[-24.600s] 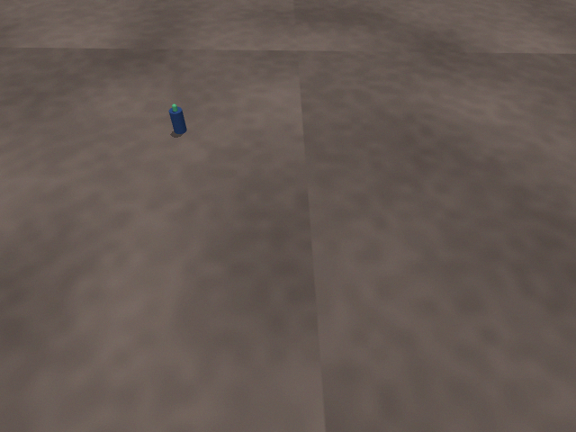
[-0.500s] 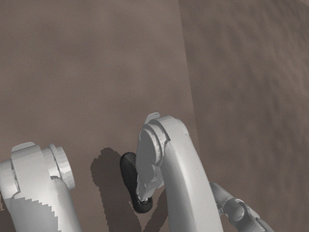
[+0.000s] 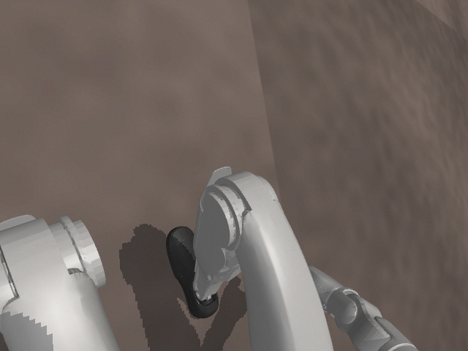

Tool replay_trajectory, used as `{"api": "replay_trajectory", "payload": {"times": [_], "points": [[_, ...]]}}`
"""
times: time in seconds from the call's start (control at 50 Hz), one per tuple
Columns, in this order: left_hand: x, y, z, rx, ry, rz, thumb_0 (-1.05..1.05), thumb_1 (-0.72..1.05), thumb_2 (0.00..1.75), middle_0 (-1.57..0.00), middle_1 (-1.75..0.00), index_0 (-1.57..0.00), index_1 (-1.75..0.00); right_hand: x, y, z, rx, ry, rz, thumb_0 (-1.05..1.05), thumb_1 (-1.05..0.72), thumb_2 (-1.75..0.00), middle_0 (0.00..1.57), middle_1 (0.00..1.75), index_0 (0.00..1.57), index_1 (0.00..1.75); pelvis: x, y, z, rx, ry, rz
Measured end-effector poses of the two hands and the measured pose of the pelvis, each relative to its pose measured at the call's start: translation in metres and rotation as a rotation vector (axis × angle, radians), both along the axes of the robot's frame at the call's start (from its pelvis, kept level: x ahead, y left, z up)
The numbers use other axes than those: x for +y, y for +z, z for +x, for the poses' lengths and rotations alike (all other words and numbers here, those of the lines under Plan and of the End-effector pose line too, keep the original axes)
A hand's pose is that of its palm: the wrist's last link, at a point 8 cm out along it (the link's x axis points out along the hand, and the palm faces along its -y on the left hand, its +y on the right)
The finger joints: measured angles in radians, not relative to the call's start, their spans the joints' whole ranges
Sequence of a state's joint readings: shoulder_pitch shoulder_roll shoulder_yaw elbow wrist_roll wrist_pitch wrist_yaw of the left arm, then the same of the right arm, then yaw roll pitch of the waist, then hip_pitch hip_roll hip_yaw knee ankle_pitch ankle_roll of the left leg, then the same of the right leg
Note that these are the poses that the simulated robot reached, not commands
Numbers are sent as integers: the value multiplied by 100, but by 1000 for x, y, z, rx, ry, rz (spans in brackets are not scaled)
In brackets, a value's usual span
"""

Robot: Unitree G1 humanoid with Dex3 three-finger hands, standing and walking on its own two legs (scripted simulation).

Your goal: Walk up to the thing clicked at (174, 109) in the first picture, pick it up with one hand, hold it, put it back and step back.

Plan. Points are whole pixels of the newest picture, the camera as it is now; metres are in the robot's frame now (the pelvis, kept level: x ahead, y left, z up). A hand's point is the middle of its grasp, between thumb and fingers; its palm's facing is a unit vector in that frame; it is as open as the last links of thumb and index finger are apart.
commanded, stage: lower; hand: left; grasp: from the side
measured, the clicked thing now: out of the picture +0.46 +0.28 -0.19
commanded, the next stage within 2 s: loosen in 0.28 s
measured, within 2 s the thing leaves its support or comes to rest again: rests again in 0.62 s
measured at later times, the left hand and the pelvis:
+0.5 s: hand out of the picture +0.46 +0.28 -0.18, palm faces +0.37 -0.93 -0.01, open 10.1 cm; pelvis +0.00 +0.00 +0.00, yaw -1 degrees
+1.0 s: hand out of the picture +0.46 +0.28 -0.18, palm faces +0.37 -0.93 +0.02, open 15.3 cm; pelvis +0.00 +0.00 +0.00, yaw -1 degrees
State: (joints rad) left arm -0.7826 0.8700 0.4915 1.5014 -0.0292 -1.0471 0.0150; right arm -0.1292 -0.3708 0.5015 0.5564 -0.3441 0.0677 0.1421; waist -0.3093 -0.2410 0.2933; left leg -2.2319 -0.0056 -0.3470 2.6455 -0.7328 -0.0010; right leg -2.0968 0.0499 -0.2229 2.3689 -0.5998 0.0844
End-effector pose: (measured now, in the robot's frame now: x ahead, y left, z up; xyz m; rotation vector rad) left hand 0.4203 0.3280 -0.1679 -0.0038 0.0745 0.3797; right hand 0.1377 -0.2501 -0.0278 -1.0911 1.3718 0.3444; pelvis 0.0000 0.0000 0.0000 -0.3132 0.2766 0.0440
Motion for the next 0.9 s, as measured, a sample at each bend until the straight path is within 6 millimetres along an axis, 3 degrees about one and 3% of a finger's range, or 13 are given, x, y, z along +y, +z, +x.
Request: {"api": "replay_trajectory", "payload": {"times": [0.5, 0.66, 0.78, 0.9], "points": [[-3, -12, 0, -7, -4, 0, -2, -40, 104, -72, -100, -74, -101, 5, 7, 5, 2, 54, -31, 0, -91, -90, 20, 30, 20, 30, 2, 0, -2, -23, -13, -21], [-4, -11, 0, -23, 3, -19, -2, -31, 74, -75, -80, -77, -81, 8, 10, 5, -6, 61, -32, 0, -92, -90, 20, 30, 20, 30, 3, 0, -2, -28, -15, -27], [-4, -10, 1, -25, -6, -18, -1, -37, 47, -65, -59, -66, -59, 10, 11, 4, -10, 62, -33, 0, -92, -90, 20, 31, 20, 30, 4, 1, -3, -32, -16, -32], [-3, -11, -1, -20, 6, -25, -1, -44, 31, -53, -42, -52, -42, 11, 12, 4, -8, 66, -35, 0, -93, -90, 20, 31, 20, 30, 5, 2, -4, -33, -16, -33]]}}
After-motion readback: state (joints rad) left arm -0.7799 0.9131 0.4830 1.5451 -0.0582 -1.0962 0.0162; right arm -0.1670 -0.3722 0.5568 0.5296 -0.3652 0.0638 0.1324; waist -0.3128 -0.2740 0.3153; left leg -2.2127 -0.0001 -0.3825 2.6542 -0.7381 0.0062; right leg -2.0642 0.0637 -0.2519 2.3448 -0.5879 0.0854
